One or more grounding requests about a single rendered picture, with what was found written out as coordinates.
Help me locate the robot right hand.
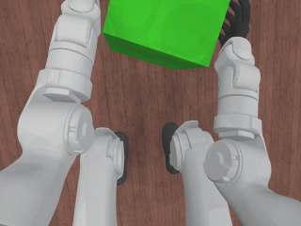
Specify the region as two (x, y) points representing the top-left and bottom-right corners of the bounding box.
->
(218, 0), (251, 48)

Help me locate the left robot thigh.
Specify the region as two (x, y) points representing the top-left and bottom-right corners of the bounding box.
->
(72, 135), (125, 226)

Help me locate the right robot forearm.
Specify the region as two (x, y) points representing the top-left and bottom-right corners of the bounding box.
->
(213, 37), (269, 157)

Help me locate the left robot upper arm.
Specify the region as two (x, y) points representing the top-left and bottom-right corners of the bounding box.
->
(0, 100), (95, 226)

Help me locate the carton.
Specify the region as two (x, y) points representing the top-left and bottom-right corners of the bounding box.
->
(103, 0), (230, 71)

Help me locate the left robot foot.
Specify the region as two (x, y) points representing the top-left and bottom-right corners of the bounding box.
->
(114, 132), (129, 186)

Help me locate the left robot forearm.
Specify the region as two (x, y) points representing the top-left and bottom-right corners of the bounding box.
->
(17, 0), (101, 141)

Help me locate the right robot upper arm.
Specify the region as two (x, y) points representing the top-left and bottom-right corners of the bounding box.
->
(203, 138), (301, 226)

